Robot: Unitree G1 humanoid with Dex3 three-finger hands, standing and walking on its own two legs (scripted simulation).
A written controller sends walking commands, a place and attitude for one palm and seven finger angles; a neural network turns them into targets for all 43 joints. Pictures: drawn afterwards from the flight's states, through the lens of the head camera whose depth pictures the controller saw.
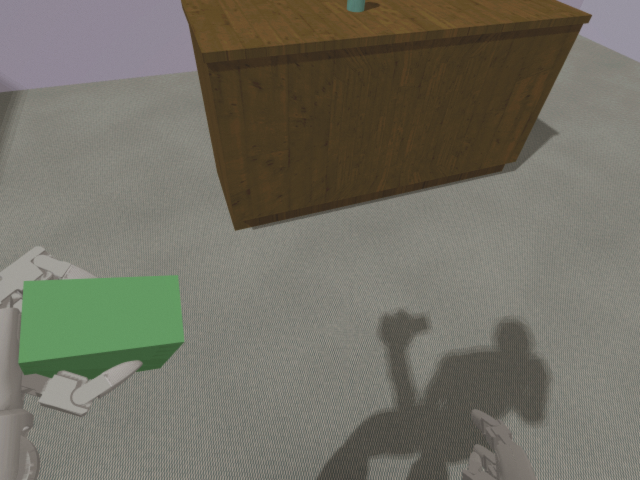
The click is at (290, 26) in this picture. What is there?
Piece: table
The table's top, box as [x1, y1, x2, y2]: [181, 0, 591, 62]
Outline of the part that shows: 181,0 184,13 203,62 588,22 591,16 588,13 556,0 365,0 365,6 362,12 348,11 346,9 346,0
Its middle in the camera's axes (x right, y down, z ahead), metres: +0.27 -0.87 +1.48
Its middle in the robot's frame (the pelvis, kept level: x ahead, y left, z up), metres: +1.70 -0.18 +0.01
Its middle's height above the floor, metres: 0.78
